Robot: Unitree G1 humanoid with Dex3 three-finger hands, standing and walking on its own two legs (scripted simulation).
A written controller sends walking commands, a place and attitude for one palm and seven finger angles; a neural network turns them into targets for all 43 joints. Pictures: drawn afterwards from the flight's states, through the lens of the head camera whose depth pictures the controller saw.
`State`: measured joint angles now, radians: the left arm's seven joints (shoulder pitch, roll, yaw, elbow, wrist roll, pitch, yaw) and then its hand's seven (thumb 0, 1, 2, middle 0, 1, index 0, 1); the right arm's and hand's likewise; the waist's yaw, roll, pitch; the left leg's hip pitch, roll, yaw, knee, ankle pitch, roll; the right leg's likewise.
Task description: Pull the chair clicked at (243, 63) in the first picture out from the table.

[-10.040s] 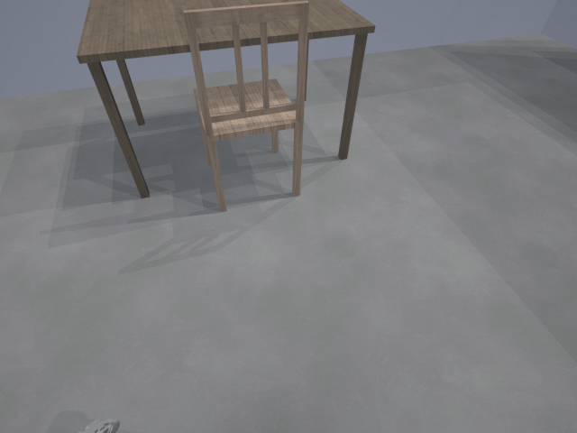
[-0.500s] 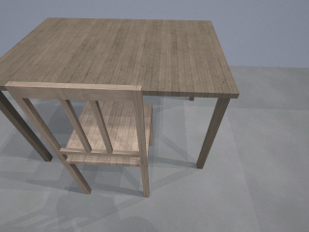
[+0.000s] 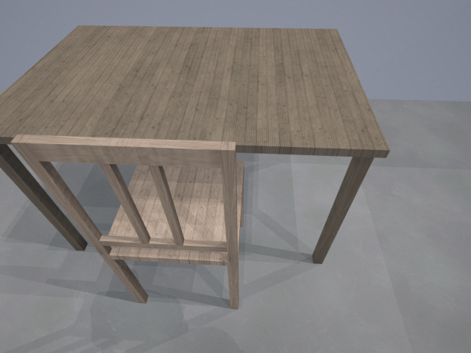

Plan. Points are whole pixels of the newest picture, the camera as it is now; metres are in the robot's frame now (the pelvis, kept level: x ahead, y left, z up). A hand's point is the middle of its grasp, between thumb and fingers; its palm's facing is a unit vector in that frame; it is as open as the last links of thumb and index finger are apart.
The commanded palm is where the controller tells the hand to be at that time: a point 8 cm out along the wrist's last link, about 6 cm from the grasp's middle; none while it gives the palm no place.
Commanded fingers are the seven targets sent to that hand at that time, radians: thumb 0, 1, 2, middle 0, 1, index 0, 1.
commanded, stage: come to a stop and stand still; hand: left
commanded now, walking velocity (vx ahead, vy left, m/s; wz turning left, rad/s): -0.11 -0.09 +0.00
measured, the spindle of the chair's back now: (129, 207) +0.44 +0.28 -0.08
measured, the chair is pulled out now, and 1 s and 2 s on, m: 0.00 0.00 0.00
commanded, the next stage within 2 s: look again from close up in 0.88 s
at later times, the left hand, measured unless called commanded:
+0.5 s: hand out of the picture +0.02 +0.14 -0.16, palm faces -0.01 -0.97 -0.23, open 7.3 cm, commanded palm none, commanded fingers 0.00 0.90 0.90 -0.20 -0.30 -0.20 -0.30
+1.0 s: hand out of the picture -0.02 +0.10 -0.16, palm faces +0.02 -0.98 -0.18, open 7.4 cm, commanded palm none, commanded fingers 0.00 0.90 0.90 -0.20 -0.30 -0.20 -0.30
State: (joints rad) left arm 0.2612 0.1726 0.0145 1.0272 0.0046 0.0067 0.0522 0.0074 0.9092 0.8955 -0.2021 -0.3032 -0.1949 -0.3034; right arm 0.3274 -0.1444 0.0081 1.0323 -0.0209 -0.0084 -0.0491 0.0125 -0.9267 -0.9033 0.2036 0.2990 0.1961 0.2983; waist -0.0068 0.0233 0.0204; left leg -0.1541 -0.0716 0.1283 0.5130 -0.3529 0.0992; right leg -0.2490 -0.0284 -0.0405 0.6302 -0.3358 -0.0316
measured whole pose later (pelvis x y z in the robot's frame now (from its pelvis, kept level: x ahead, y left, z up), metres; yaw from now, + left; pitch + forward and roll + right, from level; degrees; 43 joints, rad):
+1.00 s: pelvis +0.00 -0.06 +0.01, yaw +0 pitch +0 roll +1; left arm 0.32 0.12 -0.03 1.12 0.00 -0.03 0.04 0.01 0.91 0.90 -0.20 -0.30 -0.20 -0.30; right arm 0.30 -0.13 0.02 1.17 -0.01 -0.01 -0.03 0.00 -0.91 -0.90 0.20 0.30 0.19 0.30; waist 0.00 0.00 0.02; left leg -0.11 0.01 0.10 0.39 -0.27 0.01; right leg -0.16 0.06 -0.06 0.41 -0.25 -0.09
